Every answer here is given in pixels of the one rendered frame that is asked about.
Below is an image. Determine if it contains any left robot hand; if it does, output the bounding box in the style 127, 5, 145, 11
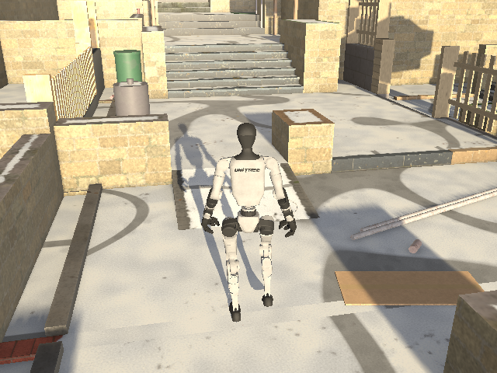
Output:
201, 217, 220, 234

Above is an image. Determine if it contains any robot left upper arm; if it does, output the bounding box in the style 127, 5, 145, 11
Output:
210, 157, 231, 200

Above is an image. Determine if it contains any robot torso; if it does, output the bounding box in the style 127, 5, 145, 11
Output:
229, 153, 266, 233

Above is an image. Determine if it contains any right robot forearm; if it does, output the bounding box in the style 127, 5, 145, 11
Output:
278, 188, 294, 221

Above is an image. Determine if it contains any left robot forearm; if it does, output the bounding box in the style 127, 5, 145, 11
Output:
203, 188, 218, 219

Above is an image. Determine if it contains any robot right upper arm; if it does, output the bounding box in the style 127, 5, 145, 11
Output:
263, 156, 285, 200

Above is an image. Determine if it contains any robot head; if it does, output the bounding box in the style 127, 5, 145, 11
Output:
234, 123, 260, 160

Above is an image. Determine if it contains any right robot hand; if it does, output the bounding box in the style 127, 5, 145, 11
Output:
279, 218, 297, 237

